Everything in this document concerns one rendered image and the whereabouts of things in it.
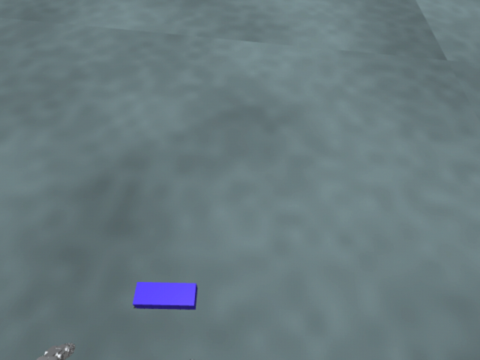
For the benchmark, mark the left robot hand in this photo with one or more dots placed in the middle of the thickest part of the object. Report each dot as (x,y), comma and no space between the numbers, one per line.
(58,352)

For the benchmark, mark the carton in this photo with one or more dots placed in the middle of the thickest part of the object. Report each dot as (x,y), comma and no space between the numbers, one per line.
(153,295)

